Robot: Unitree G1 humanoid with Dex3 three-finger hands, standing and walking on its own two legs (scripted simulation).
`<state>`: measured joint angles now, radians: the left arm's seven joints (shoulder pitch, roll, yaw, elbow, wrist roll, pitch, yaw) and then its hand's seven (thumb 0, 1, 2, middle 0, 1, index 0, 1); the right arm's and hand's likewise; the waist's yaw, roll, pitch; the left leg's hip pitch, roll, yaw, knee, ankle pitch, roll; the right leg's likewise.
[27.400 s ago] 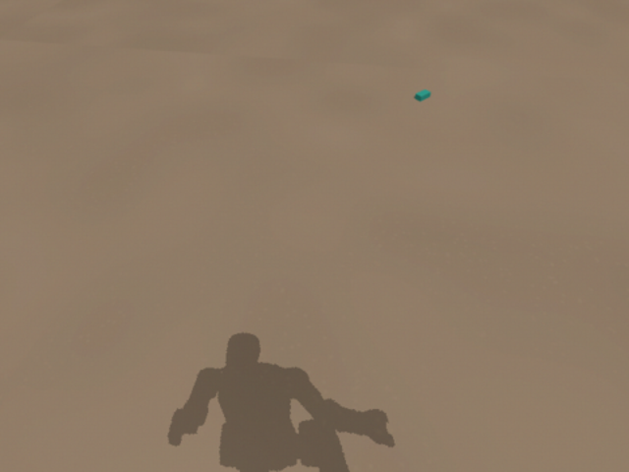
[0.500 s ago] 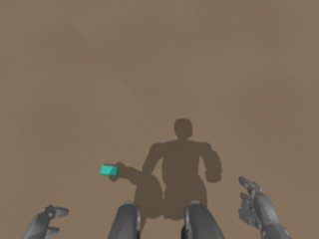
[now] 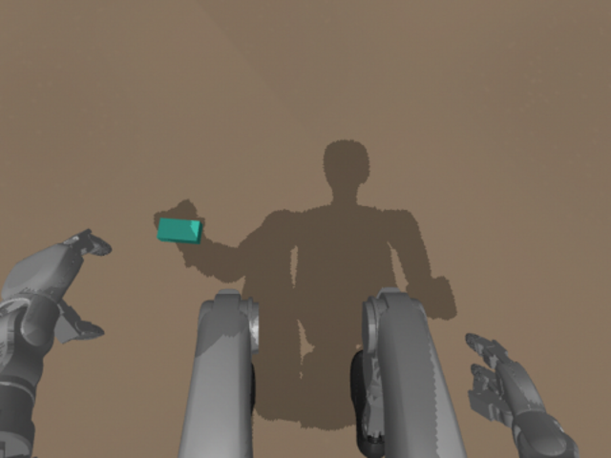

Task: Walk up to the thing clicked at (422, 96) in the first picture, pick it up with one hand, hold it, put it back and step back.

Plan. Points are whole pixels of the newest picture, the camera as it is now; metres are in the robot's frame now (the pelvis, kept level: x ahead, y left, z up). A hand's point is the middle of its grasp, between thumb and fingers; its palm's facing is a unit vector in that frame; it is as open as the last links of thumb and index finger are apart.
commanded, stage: rise first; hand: left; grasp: from above
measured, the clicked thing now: (180, 231) +0.48 +0.29 -0.43
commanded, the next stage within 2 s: approach in 1.28 s
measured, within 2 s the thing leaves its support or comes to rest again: neither
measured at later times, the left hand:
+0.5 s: hand (109, 263) +0.37 +0.34 -0.24, palm faces -0.49 -0.13 -0.86, open 12.9 cm
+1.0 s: hand (123, 252) +0.40 +0.34 -0.29, palm faces -0.47 -0.04 -0.88, open 12.4 cm
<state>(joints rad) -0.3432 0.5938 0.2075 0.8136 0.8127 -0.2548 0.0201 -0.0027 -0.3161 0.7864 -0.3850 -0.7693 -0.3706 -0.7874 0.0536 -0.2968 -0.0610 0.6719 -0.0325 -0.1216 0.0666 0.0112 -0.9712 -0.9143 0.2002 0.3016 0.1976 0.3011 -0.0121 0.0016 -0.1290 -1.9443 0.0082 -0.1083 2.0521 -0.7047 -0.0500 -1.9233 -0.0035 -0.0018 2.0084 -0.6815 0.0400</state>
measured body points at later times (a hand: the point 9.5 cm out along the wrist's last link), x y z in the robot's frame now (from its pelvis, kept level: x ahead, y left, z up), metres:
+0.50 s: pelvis -0.02 +0.01 -0.10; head +0.20 +0.07 +0.29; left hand +0.39 +0.35 -0.19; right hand +0.07 -0.28 -0.21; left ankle +0.07 +0.14 -0.41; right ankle +0.08 -0.13 -0.41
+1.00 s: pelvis -0.01 +0.01 -0.13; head +0.22 +0.08 +0.25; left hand +0.42 +0.34 -0.24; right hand +0.08 -0.27 -0.25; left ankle +0.07 +0.14 -0.41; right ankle +0.08 -0.13 -0.41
